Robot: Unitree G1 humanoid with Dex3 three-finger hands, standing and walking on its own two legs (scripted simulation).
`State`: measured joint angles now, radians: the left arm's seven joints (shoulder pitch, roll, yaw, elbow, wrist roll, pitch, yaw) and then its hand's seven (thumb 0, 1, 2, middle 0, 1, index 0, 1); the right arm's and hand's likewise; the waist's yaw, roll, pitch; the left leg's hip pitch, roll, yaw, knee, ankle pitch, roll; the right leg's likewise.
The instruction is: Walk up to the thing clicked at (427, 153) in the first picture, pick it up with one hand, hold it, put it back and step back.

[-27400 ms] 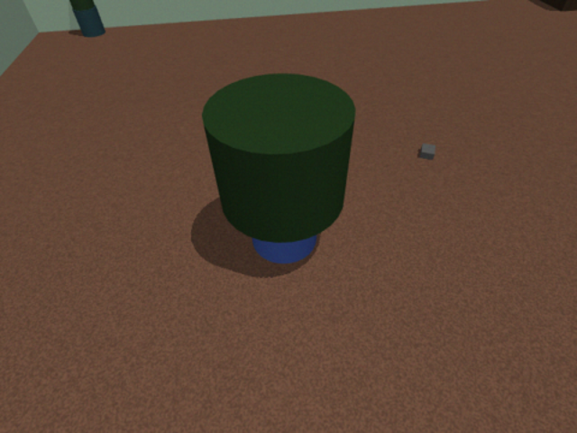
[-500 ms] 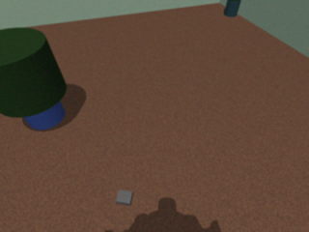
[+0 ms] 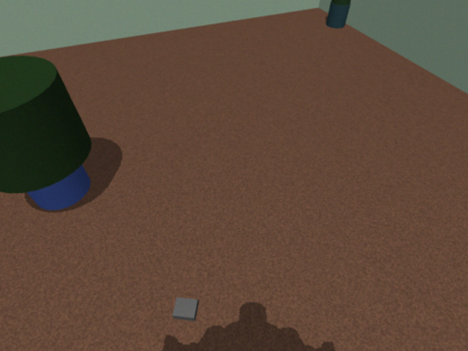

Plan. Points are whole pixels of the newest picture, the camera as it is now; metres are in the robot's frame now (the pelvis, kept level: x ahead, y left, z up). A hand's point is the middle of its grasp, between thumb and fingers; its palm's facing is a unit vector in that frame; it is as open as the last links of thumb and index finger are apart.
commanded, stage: walk up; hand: left
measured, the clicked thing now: (185, 309) +0.44 +0.23 -0.76
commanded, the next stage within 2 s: stand in 0.60 s
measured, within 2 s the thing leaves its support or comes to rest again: neither
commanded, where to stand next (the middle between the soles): +0.05 -0.01 m, yaw -1 degrees
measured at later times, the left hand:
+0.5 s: hand out of the picture +0.07 +0.26 -0.16, palm faces -0.01 -0.94 -0.34, open 7.4 cm
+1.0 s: hand out of the picture +0.09 +0.26 -0.16, palm faces -0.02 -0.94 -0.34, open 7.4 cm
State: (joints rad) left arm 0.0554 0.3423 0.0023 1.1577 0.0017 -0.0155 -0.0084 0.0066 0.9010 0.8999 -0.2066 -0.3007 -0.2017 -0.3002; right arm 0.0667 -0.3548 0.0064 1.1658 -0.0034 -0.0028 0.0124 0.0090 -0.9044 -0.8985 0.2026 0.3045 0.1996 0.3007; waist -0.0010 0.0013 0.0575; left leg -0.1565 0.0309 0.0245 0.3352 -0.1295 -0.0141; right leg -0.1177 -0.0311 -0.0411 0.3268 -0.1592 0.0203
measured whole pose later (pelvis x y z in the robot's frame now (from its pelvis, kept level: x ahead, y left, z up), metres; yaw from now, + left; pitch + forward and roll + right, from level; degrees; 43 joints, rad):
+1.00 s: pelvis +0.02 +0.00 +0.00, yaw +0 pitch -2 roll +0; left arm 0.10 0.35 0.00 1.15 0.01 -0.01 -0.01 0.01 0.90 0.90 -0.21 -0.30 -0.20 -0.30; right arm 0.08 -0.35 0.01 1.15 -0.01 -0.01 0.01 0.01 -0.90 -0.90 0.20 0.30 0.20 0.30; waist 0.00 0.00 0.05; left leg -0.14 0.02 0.02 0.32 -0.15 -0.01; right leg -0.10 -0.04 -0.04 0.31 -0.18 0.03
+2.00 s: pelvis +0.03 +0.00 +0.00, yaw +0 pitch -2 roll +0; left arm 0.12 0.35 0.00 1.13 0.01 -0.01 0.00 0.01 0.90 0.90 -0.21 -0.30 -0.20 -0.30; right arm 0.10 -0.35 0.01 1.14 -0.01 0.00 0.01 0.01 -0.90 -0.90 0.20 0.30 0.20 0.30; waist 0.00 0.00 0.05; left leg -0.12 0.03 0.02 0.32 -0.16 -0.02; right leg -0.08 -0.04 -0.04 0.30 -0.19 0.02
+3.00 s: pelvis +0.03 +0.00 +0.00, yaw +0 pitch -2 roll +0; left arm 0.12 0.35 0.00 1.12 0.01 -0.01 0.00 0.01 0.90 0.90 -0.21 -0.30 -0.20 -0.30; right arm 0.10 -0.35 0.01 1.13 -0.01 0.00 0.00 0.01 -0.90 -0.90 0.20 0.30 0.20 0.30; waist 0.00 0.01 0.05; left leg -0.11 0.02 0.02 0.31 -0.16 -0.02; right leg -0.07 -0.04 -0.05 0.30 -0.20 0.02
